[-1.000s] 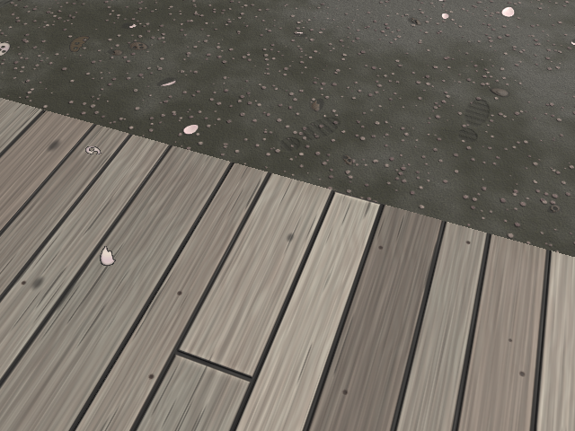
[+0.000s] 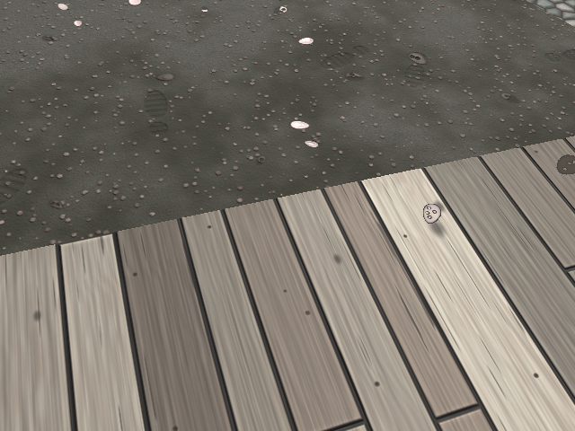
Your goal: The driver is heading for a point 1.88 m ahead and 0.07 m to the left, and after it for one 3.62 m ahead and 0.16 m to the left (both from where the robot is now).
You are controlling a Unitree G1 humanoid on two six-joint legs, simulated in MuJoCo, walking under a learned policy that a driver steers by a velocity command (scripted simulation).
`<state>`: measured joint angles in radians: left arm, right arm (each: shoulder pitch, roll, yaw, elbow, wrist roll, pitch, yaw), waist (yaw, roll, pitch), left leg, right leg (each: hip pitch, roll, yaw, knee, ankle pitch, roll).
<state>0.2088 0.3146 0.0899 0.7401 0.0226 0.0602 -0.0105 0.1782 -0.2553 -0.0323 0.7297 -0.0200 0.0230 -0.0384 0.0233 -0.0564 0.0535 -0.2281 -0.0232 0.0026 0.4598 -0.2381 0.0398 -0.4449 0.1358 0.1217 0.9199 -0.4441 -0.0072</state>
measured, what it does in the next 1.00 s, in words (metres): steps on the spot: right foot, then left foot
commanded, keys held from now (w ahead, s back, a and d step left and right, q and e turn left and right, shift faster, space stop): e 0.04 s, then no key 0.68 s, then w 0.28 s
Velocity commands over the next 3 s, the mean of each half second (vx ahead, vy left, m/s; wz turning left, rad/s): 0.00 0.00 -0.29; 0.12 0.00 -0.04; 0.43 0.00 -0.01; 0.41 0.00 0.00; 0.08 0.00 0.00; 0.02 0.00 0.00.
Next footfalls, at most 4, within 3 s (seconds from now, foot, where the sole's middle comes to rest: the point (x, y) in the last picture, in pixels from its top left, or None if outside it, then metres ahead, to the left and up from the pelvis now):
0.30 right None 0.01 -0.12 -0.78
0.60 left None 0.02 0.10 -0.78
1.44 left None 0.39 0.01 -0.78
1.96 right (362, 336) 0.71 -0.19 -0.78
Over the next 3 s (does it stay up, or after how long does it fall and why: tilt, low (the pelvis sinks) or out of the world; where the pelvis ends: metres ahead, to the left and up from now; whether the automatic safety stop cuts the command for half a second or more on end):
stays up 0.61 -0.07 0.00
